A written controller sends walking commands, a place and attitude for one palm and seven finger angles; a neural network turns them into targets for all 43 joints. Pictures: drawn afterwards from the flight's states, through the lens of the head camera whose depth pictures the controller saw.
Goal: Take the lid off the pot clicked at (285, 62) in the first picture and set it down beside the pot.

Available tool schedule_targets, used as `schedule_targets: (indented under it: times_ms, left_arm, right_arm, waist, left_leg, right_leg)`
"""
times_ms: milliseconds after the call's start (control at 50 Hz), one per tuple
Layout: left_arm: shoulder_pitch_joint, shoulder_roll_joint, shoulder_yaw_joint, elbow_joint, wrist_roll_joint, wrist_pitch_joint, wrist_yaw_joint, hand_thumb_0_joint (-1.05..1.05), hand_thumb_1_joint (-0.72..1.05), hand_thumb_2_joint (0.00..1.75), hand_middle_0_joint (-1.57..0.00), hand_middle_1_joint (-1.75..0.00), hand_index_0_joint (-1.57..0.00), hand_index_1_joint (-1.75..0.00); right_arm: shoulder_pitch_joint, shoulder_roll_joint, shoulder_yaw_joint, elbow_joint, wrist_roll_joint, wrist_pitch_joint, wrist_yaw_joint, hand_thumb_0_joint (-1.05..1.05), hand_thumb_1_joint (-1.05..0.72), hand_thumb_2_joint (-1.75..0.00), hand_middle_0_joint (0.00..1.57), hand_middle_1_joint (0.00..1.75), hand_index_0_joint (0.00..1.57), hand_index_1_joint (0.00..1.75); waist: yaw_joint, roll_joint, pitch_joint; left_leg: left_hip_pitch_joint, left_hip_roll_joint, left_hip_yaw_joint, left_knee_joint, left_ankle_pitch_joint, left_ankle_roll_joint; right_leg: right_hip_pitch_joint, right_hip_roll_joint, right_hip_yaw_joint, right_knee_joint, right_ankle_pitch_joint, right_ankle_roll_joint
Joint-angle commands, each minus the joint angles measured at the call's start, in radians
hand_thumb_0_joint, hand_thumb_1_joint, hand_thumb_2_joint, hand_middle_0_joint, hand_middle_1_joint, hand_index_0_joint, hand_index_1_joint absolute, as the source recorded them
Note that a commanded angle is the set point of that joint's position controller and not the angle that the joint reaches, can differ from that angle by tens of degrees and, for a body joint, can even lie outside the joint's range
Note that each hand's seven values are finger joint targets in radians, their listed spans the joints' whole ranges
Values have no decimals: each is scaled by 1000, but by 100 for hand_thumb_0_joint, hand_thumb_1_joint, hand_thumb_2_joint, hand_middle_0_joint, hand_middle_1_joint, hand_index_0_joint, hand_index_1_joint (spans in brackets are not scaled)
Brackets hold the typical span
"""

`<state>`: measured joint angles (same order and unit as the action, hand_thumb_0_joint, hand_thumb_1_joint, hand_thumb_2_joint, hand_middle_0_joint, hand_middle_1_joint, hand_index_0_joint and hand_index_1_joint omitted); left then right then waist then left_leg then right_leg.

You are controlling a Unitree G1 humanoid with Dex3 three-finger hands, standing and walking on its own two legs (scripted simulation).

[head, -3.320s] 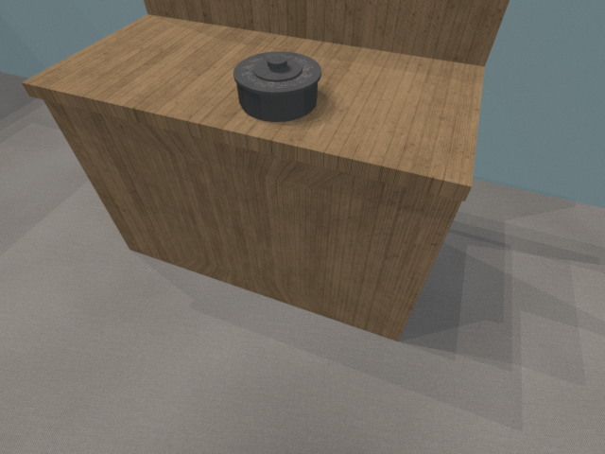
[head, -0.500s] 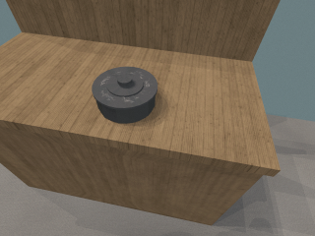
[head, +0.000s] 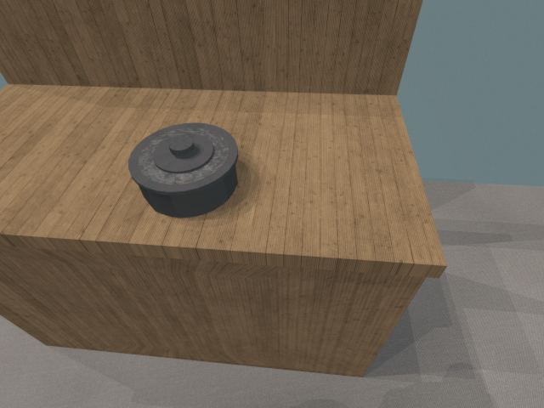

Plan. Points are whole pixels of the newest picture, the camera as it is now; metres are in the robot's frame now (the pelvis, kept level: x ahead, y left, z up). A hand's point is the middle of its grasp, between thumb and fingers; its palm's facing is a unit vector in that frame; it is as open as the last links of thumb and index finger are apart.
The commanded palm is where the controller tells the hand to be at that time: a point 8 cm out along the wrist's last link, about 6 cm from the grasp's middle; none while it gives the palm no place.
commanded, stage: come to a stop and stand still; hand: left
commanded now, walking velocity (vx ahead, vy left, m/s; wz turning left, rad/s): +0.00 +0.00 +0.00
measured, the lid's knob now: (181, 145) +0.54 +0.20 +0.10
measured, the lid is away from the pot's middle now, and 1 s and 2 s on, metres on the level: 0.00 0.00 0.00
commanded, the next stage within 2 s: look again from close up in 0.22 s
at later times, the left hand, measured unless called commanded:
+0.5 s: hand out of the picture +0.00 +0.19 -0.18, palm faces +0.05 -0.98 -0.19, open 7.4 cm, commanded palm none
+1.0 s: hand out of the picture -0.02 +0.23 -0.18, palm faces +0.05 -0.98 -0.19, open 7.4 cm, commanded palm none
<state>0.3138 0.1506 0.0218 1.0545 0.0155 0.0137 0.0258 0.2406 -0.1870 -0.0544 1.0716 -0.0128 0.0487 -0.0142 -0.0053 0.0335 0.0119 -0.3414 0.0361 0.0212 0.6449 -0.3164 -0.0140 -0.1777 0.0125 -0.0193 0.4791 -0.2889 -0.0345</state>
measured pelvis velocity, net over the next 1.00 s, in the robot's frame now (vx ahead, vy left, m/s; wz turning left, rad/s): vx -0.01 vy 0.05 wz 0.03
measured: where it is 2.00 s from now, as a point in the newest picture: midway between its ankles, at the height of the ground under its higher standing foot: outside the picture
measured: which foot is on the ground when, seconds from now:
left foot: up 0.00-0.02, down 0.04-1.00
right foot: down 0.00-1.00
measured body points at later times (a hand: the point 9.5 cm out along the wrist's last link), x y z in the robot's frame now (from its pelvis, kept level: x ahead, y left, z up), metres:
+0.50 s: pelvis -0.01 +0.02 -0.01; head -0.02 +0.02 +0.44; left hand +0.00 +0.24 -0.17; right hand +0.00 -0.21 -0.17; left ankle +0.01 +0.13 -0.74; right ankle -0.02 -0.10 -0.74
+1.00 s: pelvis -0.01 +0.05 +0.00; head +0.01 +0.08 +0.45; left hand -0.02 +0.29 -0.17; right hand +0.06 -0.18 -0.15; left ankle +0.01 +0.13 -0.74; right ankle -0.02 -0.10 -0.74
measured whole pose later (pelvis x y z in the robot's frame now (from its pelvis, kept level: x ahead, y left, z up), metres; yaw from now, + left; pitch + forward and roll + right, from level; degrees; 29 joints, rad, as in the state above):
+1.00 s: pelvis -0.01 +0.05 +0.00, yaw +2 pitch -1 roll -1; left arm 0.31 0.20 -0.01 1.04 0.01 0.01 0.04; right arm 0.21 -0.17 0.00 1.03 0.00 0.00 -0.01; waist 0.02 -0.03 0.05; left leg -0.26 -0.04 0.01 0.53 -0.25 0.06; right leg -0.18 -0.05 -0.03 0.47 -0.28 0.05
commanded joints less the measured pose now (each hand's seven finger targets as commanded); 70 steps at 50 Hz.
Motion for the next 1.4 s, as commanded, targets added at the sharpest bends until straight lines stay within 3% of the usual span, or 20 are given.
schedule_targets:
  times_ms: [0, 20, 40, 60, 80, 100, 220, 240, 260, 280, 300, 340, 420, 560, 600, 700, 860, 1020, 1360, 1380]
  left_arm:
    - [-14, 120, 17, -16, -10, -39, 9, 0, 90, 90, -20, -30, -20, -30]
    - [-7, 105, 12, -5, -15, -37, 9, 0, 90, 90, -20, -30, -20, -30]
    - [-8, 97, 11, 0, -14, -32, 11, 0, 90, 90, -20, -30, -20, -30]
    - [6, 104, 12, 16, -17, -35, 7, 0, 90, 90, -20, -30, -20, -30]
    - [2, 106, 12, 33, -17, -32, 9, 0, 90, 90, -20, -30, -20, -30]
    - [-1, 109, 14, 42, -18, -30, 10, 0, 90, 90, -20, -30, -20, -30]
    - [-12, 100, 10, 62, -15, -27, 9, 0, 90, 90, -20, -30, -20, -30]
    - [92, 109, 1, 72, 8, -64, 52, 0, 90, 90, -20, -30, -20, -30]
    - [44, 170, 9, 50, -5, -60, 48, 0, 90, 90, -20, -30, -20, -30]
    - [30, 161, 6, 20, -12, -61, 43, 0, 90, 90, -20, -30, -20, -30]
    - [7, 143, 5, 1, -13, -60, 41, 0, 90, 90, -20, -30, -20, -30]
    - [-13, 124, 5, -20, -8, -53, 38, 0, 90, 90, -20, -30, -20, -30]
    - [-15, 117, 5, -51, -2, -35, 30, 0, 90, 90, -20, -30, -20, -30]
    - [27, 113, 4, -73, 1, -25, 22, 0, 90, 90, -20, -30, -20, -30]
    - [40, 106, 0, -75, 2, -25, 22, 0, 90, 90, -20, -30, -20, -30]
    - [49, 115, -3, -74, 3, -23, 19, 0, 90, 90, -20, -30, -20, -30]
    - [57, 136, -4, -61, 0, -28, 17, 0, 90, 90, -20, -30, -20, -30]
    - [60, 134, -11, -41, 0, -27, 18, 0, 90, 90, -20, -30, -20, -30]
    - [55, 134, -9, -22, -1, -25, 18, 0, 90, 90, -20, -30, -20, -30]
    - [79, 127, -18, 4, 18, -43, 53, 0, 90, 90, -20, -30, -20, -30]
  right_arm:
    - [58, -19, 22, 13, 2, -51, -14, 0, -90, -90, 20, 30, 20, 30]
    - [56, -38, 28, 26, 1, -58, -18, 0, -90, -90, 20, 30, 20, 30]
    - [53, -54, 30, 36, 1, -56, -22, 0, -90, -90, 20, 30, 20, 30]
    - [50, -47, 34, 49, 0, -62, -26, 0, -90, -90, 20, 30, 20, 30]
    - [67, -50, 36, 65, 1, -66, -26, 0, -90, -90, 20, 30, 20, 30]
    - [69, -42, 39, 76, 2, -65, -26, 0, -90, -90, 20, 30, 20, 30]
    - [106, -27, 38, 92, -1, -53, -24, 0, -90, -90, 20, 30, 20, 30]
    - [-1, -49, 41, 15, 6, -80, -13, 0, -90, -90, 20, 30, 20, 30]
    - [46, -13, 39, -21, 12, -62, -15, 0, -90, -90, 20, 30, 20, 30]
    - [96, -3, 39, -31, 3, -67, -17, 0, -90, -90, 20, 30, 20, 30]
    - [105, -10, 34, -34, 0, -68, -17, 0, -90, -90, 20, 30, 20, 30]
    - [115, -22, 29, -34, -1, -62, -14, 0, -90, -90, 20, 30, 20, 30]
    - [99, -38, 27, -60, -5, -60, -6, 0, -90, -90, 20, 30, 20, 30]
    - [63, -79, 27, -100, -4, -72, -8, 0, -90, -90, 20, 30, 20, 30]
    - [45, -88, 27, -104, -2, -74, -9, 0, -90, -90, 20, 30, 20, 30]
    - [27, -101, 27, -107, 1, -74, -7, 0, -90, -90, 20, 30, 20, 30]
    - [11, -104, 29, -92, 7, -79, -7, 0, -90, -90, 20, 30, 20, 30]
    - [-14, -103, 30, -73, 10, -76, -7, 0, -90, -90, 20, 30, 20, 30]
    - [-2, -96, 28, -43, 10, -80, -10, 0, -90, -90, 20, 30, 20, 30]
    - [-20, -139, 34, -94, 15, -85, -10, 0, -90, -90, 20, 30, 20, 30]
  waist:
    - [-19, -71, 16]
    - [-5, -45, 24]
    - [3, -50, 52]
    - [15, -58, 54]
    - [10, 40, 10]
    - [14, 75, 1]
    - [4, -23, 69]
    - [54, -98, 64]
    - [1, -73, 2]
    - [-16, -101, -89]
    - [-18, -114, -95]
    - [-24, -153, 31]
    - [-17, -32, 136]
    - [8, 9, 49]
    - [16, 19, 60]
    - [15, 23, 43]
    - [17, -21, -9]
    - [16, -18, 30]
    - [22, -34, 13]
    - [16, 51, -5]
  left_leg:
    - [162, 31, -61, -221, 243, 5]
    - [164, 64, -96, -265, 300, 14]
    - [140, 75, -102, -279, 254, 13]
    - [148, 74, -103, -275, 312, 18]
    - [151, 72, -107, -280, 344, 20]
    - [141, 73, -107, -291, 315, 19]
    - [116, 47, -89, -307, 159, 11]
    - [47, 37, -28, -53, 172, -9]
    - [59, 22, -25, -70, 55, -19]
    - [89, 16, -27, -90, 44, -1]
    - [104, 5, -28, -90, 84, 7]
    - [89, 18, -38, -101, 78, 17]
    - [21, 25, -87, -165, 21, 29]
    - [13, 56, -165, -254, -3, 60]
    - [6, 62, -179, -266, 12, 64]
    - [34, 61, -182, -283, 24, 66]
    - [115, 54, -155, -250, 183, 67]
    - [109, 46, -150, -264, 173, 64]
    - [157, 51, -144, -278, 259, 67]
    - [163, 66, -110, -125, 525, 37]
  right_leg:
    - [-73, -152, 120, -110, 254, -42]
    - [-59, -116, 100, -112, 218, -13]
    - [-50, -101, 107, -152, 137, 0]
    - [-32, -97, 97, -141, 204, -1]
    - [17, -108, 85, -123, 224, 2]
    - [45, -105, 84, -128, 196, 3]
    - [-6, -109, 93, -194, 42, -2]
    - [13, -182, 163, -150, 620, 39]
    - [68, -264, 187, -122, 683, -19]
    - [70, -255, 162, -94, 518, -56]
    - [46, -222, 140, -90, 396, -62]
    - [-90, -182, 128, -130, 123, -51]
    - [-184, -119, 102, -103, -129, -35]
    - [-89, -81, 51, -34, -49, -7]
    - [-78, -79, 41, -31, -13, 2]
    - [-62, -84, 38, -38, 17, 8]
    - [-29, -105, 39, -57, 106, 18]
    - [-26, -113, 44, -77, 107, 23]
    - [6, -117, 32, -86, 145, 29]
    - [-13, -129, 66, -69, 248, 29]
